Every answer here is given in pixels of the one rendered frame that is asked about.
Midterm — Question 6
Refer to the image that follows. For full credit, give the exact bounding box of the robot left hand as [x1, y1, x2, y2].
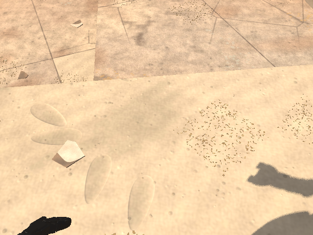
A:
[17, 216, 71, 235]

